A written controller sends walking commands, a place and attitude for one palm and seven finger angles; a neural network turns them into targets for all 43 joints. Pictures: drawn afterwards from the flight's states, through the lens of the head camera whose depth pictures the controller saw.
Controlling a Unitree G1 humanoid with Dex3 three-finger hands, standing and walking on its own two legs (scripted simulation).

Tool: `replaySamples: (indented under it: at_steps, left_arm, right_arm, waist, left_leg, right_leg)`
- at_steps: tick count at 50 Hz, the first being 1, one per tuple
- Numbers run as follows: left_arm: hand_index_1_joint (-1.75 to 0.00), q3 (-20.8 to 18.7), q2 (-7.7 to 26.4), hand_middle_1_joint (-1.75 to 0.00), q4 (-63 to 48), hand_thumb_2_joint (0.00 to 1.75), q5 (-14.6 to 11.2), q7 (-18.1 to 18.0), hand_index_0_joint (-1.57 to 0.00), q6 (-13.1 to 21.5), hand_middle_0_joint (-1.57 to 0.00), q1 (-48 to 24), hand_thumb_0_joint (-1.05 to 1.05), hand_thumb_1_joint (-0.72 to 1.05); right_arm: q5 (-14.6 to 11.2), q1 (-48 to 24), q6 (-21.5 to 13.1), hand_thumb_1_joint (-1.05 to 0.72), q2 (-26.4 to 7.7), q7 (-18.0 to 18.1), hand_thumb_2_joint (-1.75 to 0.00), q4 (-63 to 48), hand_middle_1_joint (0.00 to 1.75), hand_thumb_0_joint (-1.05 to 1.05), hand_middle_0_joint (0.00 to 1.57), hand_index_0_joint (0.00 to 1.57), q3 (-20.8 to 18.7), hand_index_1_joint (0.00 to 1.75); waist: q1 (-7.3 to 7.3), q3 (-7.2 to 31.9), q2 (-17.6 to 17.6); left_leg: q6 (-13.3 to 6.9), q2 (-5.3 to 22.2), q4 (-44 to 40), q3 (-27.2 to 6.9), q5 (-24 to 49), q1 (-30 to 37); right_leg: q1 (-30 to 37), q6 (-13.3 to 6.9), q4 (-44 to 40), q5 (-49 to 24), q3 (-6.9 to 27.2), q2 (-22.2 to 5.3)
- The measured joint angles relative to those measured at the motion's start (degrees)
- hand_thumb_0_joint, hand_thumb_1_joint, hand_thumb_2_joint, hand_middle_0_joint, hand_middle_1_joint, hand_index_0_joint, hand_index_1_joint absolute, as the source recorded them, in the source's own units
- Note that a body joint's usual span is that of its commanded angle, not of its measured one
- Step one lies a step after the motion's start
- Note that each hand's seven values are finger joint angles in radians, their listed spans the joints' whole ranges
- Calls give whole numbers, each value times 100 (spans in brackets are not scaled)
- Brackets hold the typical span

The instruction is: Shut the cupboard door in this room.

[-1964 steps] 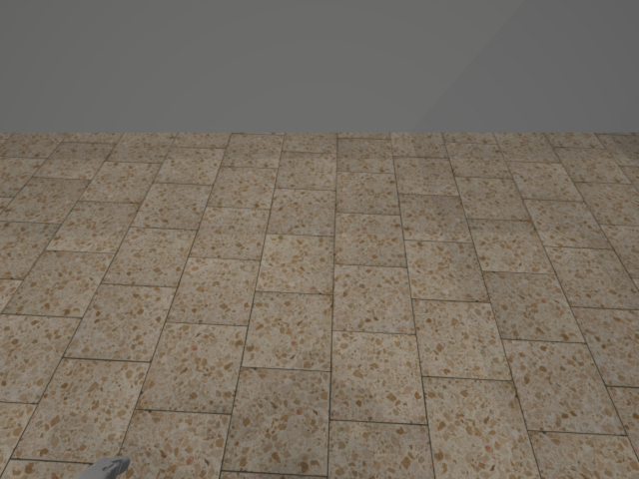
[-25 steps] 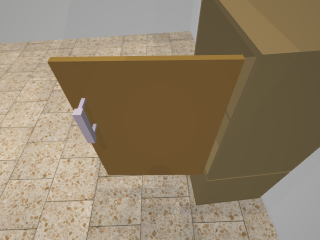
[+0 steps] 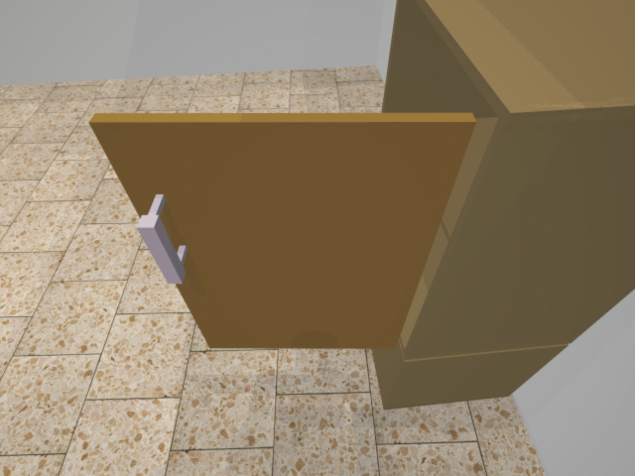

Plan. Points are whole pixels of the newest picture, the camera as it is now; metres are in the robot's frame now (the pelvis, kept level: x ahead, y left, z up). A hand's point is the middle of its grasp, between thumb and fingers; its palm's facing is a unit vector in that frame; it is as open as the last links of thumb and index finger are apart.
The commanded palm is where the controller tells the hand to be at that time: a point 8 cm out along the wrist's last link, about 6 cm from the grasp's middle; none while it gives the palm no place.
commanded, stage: shuffle to correct the standing spot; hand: left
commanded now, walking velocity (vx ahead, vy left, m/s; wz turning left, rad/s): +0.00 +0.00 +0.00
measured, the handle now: (167, 240) +0.39 +0.24 +0.07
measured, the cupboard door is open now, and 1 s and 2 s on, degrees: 84 84 84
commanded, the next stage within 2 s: come to a stop and stand still in 0.16 s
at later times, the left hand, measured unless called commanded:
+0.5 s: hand out of the picture +0.00 +0.19 -0.17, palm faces +0.02 -0.98 -0.22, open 7.3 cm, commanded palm none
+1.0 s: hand out of the picture +0.00 +0.20 -0.18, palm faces +0.03 -0.98 -0.20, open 7.3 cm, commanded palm none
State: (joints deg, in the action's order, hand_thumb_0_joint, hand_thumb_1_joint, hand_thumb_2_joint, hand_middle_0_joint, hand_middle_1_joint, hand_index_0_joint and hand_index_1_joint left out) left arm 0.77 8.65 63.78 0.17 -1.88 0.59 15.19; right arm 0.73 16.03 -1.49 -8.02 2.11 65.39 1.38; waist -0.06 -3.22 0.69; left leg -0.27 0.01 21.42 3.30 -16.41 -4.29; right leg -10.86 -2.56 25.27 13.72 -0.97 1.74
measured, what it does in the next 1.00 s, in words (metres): stands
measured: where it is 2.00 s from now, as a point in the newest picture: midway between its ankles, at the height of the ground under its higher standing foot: outside the picture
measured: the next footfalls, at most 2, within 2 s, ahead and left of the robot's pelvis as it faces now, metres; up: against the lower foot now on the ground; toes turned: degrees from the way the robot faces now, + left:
none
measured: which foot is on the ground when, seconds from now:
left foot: down 0.00-1.00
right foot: down 0.00-1.00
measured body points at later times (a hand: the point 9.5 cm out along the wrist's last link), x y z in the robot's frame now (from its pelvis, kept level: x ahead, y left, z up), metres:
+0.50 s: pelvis -0.03 +0.01 +0.00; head -0.02 +0.00 +0.45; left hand +0.00 +0.24 -0.16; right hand -0.04 -0.21 -0.16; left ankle -0.05 +0.11 -0.74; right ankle +0.00 -0.09 -0.74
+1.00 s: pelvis +0.01 +0.04 -0.01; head +0.02 +0.02 +0.44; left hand +0.00 +0.25 -0.16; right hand +0.00 -0.16 -0.18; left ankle -0.05 +0.11 -0.74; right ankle +0.00 -0.09 -0.74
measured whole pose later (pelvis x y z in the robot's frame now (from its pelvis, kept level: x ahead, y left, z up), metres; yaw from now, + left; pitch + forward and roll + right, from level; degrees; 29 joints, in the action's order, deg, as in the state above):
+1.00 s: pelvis +0.01 +0.04 -0.01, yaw +0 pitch +0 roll +0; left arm 0.8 6.5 64.6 0.2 -2.4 0.9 17.4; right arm 1.1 18.5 -2.0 -7.7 2.4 63.3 1.7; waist 0.2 -1.3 2.5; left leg -3.4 -2.3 27.7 4.0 -21.0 -6.4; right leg -12.4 0.5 30.2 17.3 0.0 -0.6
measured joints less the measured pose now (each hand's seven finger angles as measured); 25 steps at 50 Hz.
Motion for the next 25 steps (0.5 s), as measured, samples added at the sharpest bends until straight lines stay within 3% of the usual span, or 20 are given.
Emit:
replaySamples:
  at_steps: [16, 25]
  left_arm:
    - [-30, -111, 32, -30, -298, 90, 24, -32, -20, -114, -20, -115, 1, 91]
    - [-30, -114, 88, -30, -330, 90, 55, 19, -20, -131, -20, -128, 1, 92]
  right_arm:
    - [-21, -106, 194, -91, -18, -3, -90, -301, 29, 0, 20, 19, -158, 30]
    - [60, 124, 104, -91, 1, -86, -90, -273, 29, 0, 19, 19, -117, 30]
  waist:
    - [-13, -110, -12]
    - [-17, 92, -67]
  left_leg:
    - [9, -12, 424, 60, -30, -374]
    - [-73, -43, 301, 62, 112, -432]
  right_leg:
    - [-363, -21, 360, -20, 45, -24]
    - [-371, 50, 142, -189, 54, -51]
